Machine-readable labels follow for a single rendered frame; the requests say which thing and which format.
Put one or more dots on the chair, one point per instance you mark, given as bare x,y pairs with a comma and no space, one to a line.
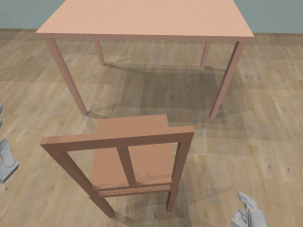
132,156

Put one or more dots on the left robot hand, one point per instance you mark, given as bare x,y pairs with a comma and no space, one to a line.
8,165

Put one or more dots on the right robot hand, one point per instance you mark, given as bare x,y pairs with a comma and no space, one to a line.
252,218

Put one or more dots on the table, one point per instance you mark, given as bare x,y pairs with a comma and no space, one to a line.
170,20

